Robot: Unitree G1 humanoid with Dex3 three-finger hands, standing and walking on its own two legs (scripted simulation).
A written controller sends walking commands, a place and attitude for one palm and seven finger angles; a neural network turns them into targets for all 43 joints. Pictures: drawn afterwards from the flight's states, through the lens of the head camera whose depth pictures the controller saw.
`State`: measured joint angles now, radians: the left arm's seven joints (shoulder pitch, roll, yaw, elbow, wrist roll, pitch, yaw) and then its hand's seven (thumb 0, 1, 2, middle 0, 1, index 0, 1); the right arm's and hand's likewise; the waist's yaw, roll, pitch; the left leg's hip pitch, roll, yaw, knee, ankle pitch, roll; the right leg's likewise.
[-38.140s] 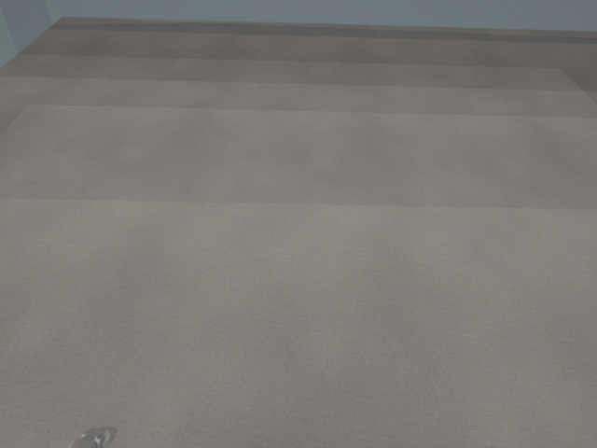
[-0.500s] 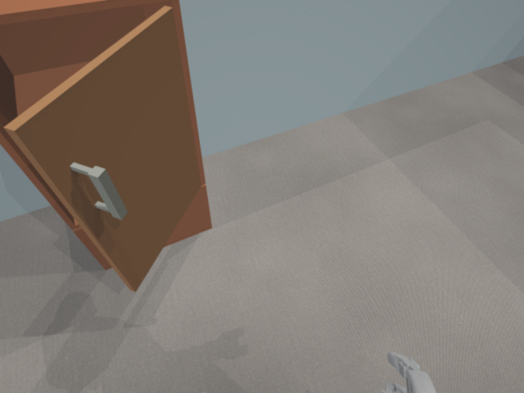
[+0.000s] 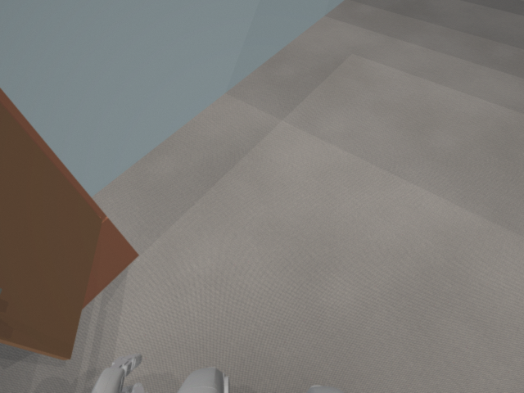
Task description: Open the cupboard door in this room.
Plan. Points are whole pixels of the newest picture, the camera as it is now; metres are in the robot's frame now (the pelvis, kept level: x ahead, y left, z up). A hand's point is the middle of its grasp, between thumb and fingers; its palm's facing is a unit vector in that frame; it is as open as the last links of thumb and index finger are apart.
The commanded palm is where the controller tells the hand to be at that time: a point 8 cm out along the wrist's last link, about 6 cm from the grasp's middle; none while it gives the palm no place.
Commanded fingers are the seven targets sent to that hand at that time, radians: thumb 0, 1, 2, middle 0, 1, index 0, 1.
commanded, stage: walk to a spot facing it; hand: left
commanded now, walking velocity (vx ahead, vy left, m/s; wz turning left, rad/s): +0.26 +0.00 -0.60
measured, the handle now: out of the picture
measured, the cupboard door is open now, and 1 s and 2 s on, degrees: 43 43 43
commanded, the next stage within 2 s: turn to face it in 1.52 s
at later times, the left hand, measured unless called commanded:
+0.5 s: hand (197, 330) +0.24 +0.14 -0.15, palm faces -0.32 -0.93 -0.15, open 7.4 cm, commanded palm none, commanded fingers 0.00 0.90 0.90 -0.20 -0.30 -0.20 -0.30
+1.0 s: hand (272, 270) +0.35 +0.00 -0.15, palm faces -0.41 -0.89 -0.21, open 7.3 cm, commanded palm none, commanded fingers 0.00 0.90 0.90 -0.20 -0.30 -0.20 -0.30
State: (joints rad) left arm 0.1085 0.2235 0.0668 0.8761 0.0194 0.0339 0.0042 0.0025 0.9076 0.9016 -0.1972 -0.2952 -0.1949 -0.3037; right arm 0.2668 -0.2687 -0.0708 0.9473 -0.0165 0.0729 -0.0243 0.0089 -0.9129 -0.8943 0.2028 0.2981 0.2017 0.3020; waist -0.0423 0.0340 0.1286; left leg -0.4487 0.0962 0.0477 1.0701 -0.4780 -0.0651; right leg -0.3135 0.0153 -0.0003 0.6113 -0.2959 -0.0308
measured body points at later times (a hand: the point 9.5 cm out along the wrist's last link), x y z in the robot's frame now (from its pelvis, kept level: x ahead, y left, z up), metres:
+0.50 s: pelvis +0.09 -0.01 +0.01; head +0.13 -0.02 +0.46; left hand +0.25 +0.19 -0.14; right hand -0.03 -0.21 -0.13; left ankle +0.04 +0.13 -0.73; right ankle +0.12 -0.16 -0.66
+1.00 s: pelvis +0.25 -0.17 +0.01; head +0.28 -0.19 +0.46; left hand +0.37 +0.04 -0.13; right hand +0.24 -0.42 -0.13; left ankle +0.41 -0.07 -0.67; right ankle +0.18 -0.18 -0.73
